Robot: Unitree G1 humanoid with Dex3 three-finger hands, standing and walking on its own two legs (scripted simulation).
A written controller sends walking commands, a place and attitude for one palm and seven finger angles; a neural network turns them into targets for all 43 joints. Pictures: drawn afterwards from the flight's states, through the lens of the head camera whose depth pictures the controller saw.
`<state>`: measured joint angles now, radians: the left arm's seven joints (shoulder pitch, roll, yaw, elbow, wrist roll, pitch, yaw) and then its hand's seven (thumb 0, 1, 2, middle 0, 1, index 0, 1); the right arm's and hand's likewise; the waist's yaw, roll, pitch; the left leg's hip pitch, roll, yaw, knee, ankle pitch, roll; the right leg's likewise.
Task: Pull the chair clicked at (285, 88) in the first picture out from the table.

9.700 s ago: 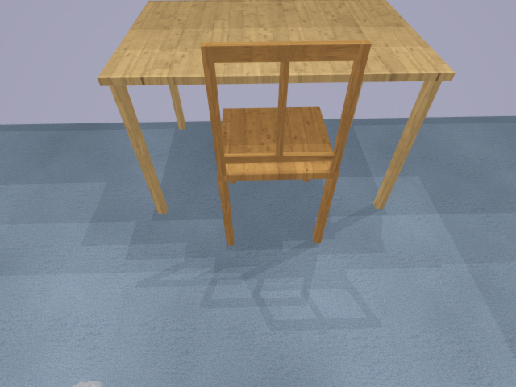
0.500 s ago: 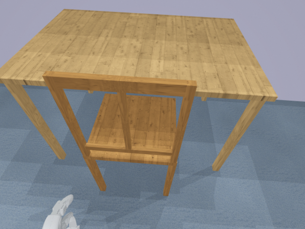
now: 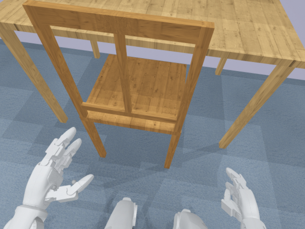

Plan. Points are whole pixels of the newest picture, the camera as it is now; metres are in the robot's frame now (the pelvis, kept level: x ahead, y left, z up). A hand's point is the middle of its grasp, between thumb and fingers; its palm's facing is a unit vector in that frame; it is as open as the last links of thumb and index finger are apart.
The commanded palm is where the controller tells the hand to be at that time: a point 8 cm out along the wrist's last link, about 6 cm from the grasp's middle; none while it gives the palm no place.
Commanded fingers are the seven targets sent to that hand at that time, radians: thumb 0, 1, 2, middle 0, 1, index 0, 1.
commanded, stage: raise the hand toward the chair's back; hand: left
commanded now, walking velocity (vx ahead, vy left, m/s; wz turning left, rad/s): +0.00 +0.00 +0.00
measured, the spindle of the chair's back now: (124, 80) +0.53 +0.15 +0.04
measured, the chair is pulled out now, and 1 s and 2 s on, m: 0.00 0.00 0.00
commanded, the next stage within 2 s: aim the fingers beside a spindle in 1.46 s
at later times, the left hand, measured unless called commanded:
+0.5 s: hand (69, 163) +0.24 +0.22 +0.06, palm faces -0.05 -1.00 -0.04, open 15.4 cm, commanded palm +0.22 +0.28 +0.06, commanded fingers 0.00 -0.45 0.32 -0.06 -0.09 -0.06 -0.09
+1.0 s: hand (60, 149) +0.27 +0.24 +0.07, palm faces -0.06 -1.00 -0.06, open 16.9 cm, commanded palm +0.25 +0.30 +0.07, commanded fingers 0.00 -0.50 0.30 -0.06 -0.08 -0.06 -0.08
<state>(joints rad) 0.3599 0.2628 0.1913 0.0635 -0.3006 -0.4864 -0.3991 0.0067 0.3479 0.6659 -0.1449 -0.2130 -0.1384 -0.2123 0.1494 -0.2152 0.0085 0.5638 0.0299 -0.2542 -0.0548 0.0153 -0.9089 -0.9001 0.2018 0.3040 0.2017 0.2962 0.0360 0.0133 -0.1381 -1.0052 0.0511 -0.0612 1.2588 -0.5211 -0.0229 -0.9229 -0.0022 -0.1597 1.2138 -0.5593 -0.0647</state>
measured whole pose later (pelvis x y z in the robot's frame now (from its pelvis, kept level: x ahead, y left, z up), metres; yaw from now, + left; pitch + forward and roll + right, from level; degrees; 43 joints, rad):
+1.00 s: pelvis +0.02 +0.04 +0.03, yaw -1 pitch +15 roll -3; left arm 0.29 0.29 0.22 0.07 -0.28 -0.37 -0.33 -0.02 -0.50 0.30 -0.06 -0.08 -0.06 -0.08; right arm 0.24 -0.23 0.02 0.55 0.03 -0.20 -0.05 0.02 -0.91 -0.90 0.21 0.30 0.20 0.30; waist -0.01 0.03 -0.14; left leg -0.89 0.02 0.00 1.12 -0.50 0.04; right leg -0.81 -0.02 -0.10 1.05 -0.51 0.00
